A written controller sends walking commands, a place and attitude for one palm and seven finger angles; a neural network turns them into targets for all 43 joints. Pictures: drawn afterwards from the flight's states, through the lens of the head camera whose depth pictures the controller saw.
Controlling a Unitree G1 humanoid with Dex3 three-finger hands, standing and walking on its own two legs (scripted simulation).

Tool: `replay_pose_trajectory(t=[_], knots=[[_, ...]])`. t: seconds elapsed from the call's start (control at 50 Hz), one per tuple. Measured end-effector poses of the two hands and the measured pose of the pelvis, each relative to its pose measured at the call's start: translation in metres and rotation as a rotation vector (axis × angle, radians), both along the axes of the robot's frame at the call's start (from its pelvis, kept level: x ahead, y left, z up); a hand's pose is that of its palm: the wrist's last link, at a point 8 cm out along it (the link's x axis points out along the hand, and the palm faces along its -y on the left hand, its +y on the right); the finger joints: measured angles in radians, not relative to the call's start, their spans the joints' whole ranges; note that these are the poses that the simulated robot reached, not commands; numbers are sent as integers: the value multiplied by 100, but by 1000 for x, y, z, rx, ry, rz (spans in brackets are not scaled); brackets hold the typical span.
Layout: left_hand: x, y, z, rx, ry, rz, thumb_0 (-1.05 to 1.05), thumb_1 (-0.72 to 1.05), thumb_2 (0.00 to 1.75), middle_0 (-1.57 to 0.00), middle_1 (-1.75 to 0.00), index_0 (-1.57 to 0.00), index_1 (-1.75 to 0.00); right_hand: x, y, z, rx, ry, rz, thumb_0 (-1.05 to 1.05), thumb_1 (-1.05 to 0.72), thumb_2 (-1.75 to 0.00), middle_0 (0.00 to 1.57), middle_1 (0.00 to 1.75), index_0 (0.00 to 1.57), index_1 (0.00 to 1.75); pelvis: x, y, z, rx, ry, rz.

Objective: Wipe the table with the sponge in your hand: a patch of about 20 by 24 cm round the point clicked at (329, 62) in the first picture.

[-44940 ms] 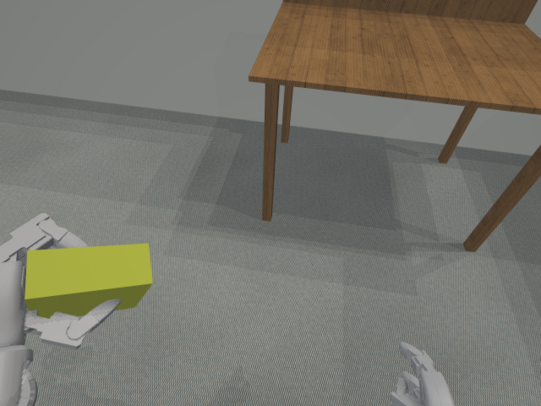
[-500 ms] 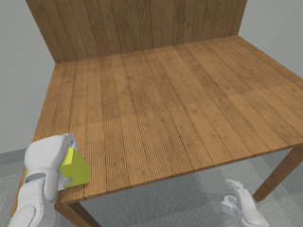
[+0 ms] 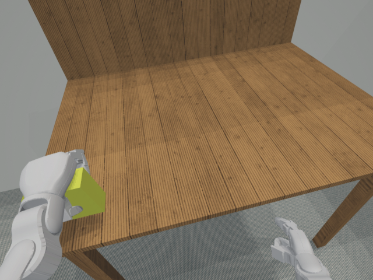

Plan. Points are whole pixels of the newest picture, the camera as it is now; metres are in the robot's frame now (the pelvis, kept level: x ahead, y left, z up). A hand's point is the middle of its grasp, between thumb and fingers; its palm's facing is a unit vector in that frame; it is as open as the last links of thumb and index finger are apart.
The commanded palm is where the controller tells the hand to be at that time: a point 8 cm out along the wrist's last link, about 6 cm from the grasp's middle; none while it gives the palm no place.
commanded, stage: lift the sponge slowly off the table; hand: left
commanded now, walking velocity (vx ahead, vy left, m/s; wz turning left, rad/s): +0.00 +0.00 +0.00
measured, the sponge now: (72, 200) +0.22 +0.29 +0.07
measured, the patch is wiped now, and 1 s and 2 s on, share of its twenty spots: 0.95 0.95 0.95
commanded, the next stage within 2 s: bring the sponge back beside the body in 0.92 s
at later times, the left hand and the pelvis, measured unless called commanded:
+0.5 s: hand (62, 175) +0.23 +0.28 +0.15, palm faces +0.15 -0.12 -0.98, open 9.0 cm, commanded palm +0.19 +0.28 +0.22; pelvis -0.01 +0.00 +0.00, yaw +0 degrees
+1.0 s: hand (64, 163) +0.24 +0.27 +0.17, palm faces +0.17 -0.14 -0.98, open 9.0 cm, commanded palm +0.20 +0.28 +0.24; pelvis -0.01 +0.00 +0.00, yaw +0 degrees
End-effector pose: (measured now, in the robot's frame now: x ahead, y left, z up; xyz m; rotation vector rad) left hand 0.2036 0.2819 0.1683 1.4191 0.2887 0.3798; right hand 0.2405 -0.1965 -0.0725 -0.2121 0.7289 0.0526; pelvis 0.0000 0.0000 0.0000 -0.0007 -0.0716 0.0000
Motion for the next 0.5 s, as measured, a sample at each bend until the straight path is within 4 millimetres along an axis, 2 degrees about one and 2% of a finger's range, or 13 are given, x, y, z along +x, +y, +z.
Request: replay_pose_trajectory(t=[0.16,0.5], knots=[[-2,4,8,0,7,-2,-2,-45,109,-81,-143,-86,-144,0,0,0,-7,-8,3,1,-90,-90,20,30,20,30,-2,1,0,-1,-3,7],[-1,-3,34,-6,-73,-46,-2,-45,109,-81,-143,-86,-144,-4,7,3,7,-20,7,1,-90,-90,20,30,18,29,-9,5,0,3,-7,0]])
